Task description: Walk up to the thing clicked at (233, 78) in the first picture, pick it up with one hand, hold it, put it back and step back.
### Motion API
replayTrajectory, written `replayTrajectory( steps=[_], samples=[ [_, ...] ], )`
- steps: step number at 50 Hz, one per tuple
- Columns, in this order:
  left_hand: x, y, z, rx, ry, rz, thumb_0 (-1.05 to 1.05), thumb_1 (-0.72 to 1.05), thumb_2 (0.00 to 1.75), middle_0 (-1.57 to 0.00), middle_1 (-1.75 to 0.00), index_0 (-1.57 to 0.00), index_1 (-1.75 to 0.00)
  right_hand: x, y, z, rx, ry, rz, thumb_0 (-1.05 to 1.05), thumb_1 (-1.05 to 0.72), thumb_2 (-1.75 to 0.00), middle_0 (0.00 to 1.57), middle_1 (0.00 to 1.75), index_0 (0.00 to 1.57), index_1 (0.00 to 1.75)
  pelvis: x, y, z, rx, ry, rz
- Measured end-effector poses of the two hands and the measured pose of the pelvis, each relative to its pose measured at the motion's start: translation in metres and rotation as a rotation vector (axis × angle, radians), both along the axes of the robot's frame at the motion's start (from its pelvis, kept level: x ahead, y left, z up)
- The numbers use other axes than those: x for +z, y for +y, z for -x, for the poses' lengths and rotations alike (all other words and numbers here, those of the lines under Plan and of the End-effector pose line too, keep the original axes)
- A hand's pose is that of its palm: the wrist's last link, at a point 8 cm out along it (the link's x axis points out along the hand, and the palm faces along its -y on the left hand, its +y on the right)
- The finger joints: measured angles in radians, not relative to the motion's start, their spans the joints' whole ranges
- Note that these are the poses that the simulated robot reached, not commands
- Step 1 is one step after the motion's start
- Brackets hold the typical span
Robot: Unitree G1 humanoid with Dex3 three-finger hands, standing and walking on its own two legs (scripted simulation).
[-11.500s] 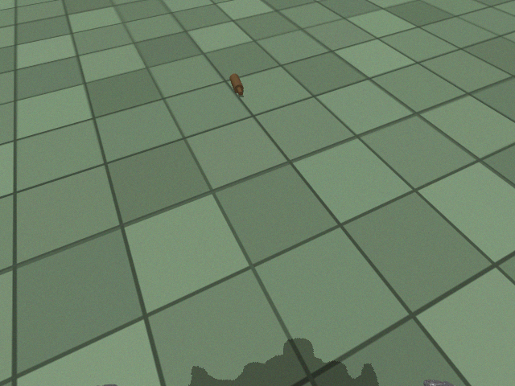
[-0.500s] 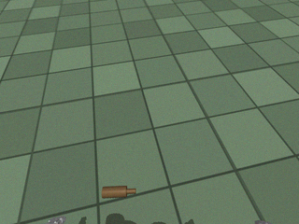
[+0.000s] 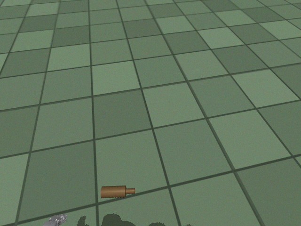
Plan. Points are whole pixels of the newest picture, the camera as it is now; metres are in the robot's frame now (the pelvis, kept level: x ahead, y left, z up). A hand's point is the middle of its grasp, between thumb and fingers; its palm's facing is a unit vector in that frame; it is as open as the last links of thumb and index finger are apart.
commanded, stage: walk up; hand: left
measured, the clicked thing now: (118, 191) +0.38 +0.22 -0.74
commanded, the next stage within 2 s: stand in 0.62 s
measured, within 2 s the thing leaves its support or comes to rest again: neither
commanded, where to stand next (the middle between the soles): +0.05 -0.01 m, yaw +3 degrees
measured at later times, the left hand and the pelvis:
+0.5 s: hand out of the picture +0.08 +0.25 -0.15, palm faces +0.03 -0.95 -0.32, open 7.4 cm; pelvis +0.00 +0.00 +0.00, yaw +1 degrees
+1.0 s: hand out of the picture +0.07 +0.26 -0.14, palm faces +0.00 -0.94 -0.34, open 7.4 cm; pelvis -0.01 +0.00 +0.01, yaw +1 degrees
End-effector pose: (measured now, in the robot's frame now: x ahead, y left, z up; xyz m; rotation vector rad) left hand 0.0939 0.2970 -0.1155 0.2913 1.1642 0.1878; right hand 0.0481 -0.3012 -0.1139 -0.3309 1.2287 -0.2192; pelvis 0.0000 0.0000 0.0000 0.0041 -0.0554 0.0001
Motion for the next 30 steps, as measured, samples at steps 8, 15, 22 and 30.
replayTrajectory(
  steps=[8, 15, 22, 30],
  samples=[
    [0.0, -0.006, 0.001, 0.003, -0.004, 0.015, 0.0, 0.91, 0.89, -0.21, -0.3, -0.21, -0.3, 0.007, -0.006, -0.009, 0.008, -0.028, 0.018, 0.0, -0.91, -0.9, 0.21, 0.3, 0.2, 0.3, 0.002, -0.003, 0.001, 0.0, 0.002, 0.005],
    [0.001, -0.006, 0.012, 0.021, 0.022, 0.011, 0.0, 0.9, 0.89, -0.21, -0.3, -0.21, -0.3, 0.007, -0.008, -0.019, 0.024, -0.04, 0.013, 0.0, -0.91, -0.9, 0.21, 0.3, 0.2, 0.3, 0.004, -0.004, 0.002, 0.006, 0.006, 0.005],
    [0.001, -0.003, 0.024, 0.046, 0.048, 0.002, 0.01, 0.9, 0.89, -0.21, -0.3, -0.21, -0.3, 0.005, -0.006, -0.022, 0.036, -0.031, 0.003, 0.0, -0.91, -0.9, 0.21, 0.3, 0.2, 0.3, 0.004, -0.005, 0.001, 0.011, 0.009, 0.007],
    [0.001, -0.002, 0.028, 0.057, 0.051, 0.002, 0.01, 0.9, 0.89, -0.21, -0.3, -0.21, -0.3, 0.004, -0.003, -0.021, 0.038, -0.025, 0.001, 0.0, -0.91, -0.9, 0.21, 0.3, 0.2, 0.3, 0.005, -0.004, 0.0, 0.014, 0.009, 0.006]
  ],
)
